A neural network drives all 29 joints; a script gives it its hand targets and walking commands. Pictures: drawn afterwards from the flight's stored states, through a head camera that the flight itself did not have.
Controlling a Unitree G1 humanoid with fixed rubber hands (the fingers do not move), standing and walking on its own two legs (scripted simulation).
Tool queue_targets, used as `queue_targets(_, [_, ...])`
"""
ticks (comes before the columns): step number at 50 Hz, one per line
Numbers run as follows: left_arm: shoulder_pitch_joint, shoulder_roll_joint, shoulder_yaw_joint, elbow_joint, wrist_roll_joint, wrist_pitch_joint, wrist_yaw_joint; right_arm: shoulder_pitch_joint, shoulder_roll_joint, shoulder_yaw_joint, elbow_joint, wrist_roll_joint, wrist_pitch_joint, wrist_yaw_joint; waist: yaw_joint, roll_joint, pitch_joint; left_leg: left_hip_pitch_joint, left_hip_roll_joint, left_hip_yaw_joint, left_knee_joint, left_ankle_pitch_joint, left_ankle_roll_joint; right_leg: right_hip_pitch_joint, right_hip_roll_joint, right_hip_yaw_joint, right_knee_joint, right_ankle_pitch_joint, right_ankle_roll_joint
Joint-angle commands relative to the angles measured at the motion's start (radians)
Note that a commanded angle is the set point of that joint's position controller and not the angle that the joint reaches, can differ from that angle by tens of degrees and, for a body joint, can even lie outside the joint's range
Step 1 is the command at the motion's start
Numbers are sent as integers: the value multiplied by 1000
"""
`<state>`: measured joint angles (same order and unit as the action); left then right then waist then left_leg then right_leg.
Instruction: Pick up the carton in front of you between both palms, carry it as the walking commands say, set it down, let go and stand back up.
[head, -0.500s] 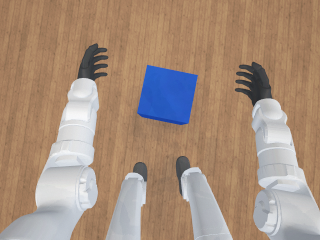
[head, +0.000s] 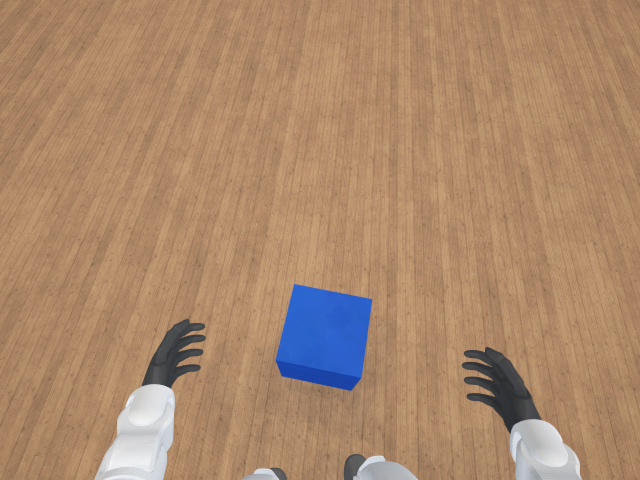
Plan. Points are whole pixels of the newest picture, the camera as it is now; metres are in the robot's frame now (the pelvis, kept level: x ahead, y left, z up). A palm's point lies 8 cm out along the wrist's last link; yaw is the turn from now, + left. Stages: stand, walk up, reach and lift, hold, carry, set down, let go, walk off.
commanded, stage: let go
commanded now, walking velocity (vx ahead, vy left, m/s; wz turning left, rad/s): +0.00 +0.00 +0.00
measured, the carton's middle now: (324, 340) +0.43 -0.02 -0.64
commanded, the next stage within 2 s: stand in 0.66 s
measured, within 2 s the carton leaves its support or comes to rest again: neither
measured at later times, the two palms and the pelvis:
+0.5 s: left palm (105, 457) +0.16 +0.25 -0.05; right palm (512, 438) +0.17 -0.21 -0.05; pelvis +0.00 +0.02 +0.01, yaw +0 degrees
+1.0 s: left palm out of the picture +0.14 +0.29 -0.06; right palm (561, 449) +0.15 -0.28 -0.08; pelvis +0.02 +0.00 +0.01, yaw +0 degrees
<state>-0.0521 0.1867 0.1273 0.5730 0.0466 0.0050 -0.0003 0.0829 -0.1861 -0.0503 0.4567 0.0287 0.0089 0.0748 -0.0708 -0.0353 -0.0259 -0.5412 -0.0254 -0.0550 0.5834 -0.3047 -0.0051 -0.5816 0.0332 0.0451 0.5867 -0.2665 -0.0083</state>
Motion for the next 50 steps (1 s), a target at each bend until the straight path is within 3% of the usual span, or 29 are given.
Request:
queue_targets(1, [83,94,-7,-141,-15,-20,-8,75,-105,-6,-120,9,-15,-3,32,63,-265,254,-24,30,-119,314,-9,401,-1,-5,-92,434,42])
queue_targets(6, [187,94,-38,-175,-30,7,-27,121,-123,-10,-116,-2,12,4,52,98,-93,355,-3,25,-193,299,-19,411,16,-27,-171,281,27])
queue_targets(12, [218,97,-61,-224,-45,58,-52,87,-141,-28,-128,-25,62,12,65,72,26,376,13,19,-238,206,-14,459,27,-52,-188,155,22])
queue_targets(19, [222,102,-72,-251,-52,107,-68,114,-136,-37,-127,-53,112,4,51,28,83,387,15,22,-247,186,-6,523,31,-51,-177,164,22])
queue_targets(24, [220,109,-63,-253,-37,124,-68,103,-133,-38,-137,-52,128,7,63,45,100,394,7,26,-238,197,-8,542,26,-49,-177,173,21])
queue_targets(25, [274,111,-55,-194,-58,96,-48,49,-163,-45,-204,-67,176,-18,67,36,44,443,8,26,-196,297,-8,510,50,-55,-155,151,23])
queue_targets(28, [250,114,-60,-214,-49,88,-33,89,-150,-17,-179,-52,201,-38,73,72,43,447,4,25,-181,331,-12,491,44,-46,-147,166,21])
queue_targets(33, [232,116,-68,-209,-49,89,-34,86,-138,-3,-181,-44,213,-53,69,70,64,419,-7,40,-184,274,-6,477,32,-32,-151,180,23])
queue_targets(34, [271,246,-31,-70,-7,60,2,36,-230,-32,-45,-57,134,-89,91,113,91,294,38,5,-136,92,-16,357,-61,19,-167,132,39])
queue_targets(36, [247,265,-33,-57,9,33,15,79,-225,-32,-10,-67,74,-99,69,48,80,315,42,-16,-143,-44,-4,314,-76,58,-198,-37,23])
queue_targets(38, [221,251,-36,-43,13,13,15,78,-228,-32,26,-74,37,-92,65,23,71,318,54,-39,-136,-64,6,280,-77,72,-215,-113,12])
queue_targets(44, [212,250,-40,29,-7,-10,11,69,-254,-29,113,-69,-4,-87,71,31,-37,373,79,-48,-115,218,5,379,-88,61,-149,214,1])
queue_targets(50, [225,285,-40,91,-13,-11,20,82,-281,-20,186,-66,-11,-95,73,22,-55,400,88,-49,-109,337,7,420,-100,61,-134,336,-4])
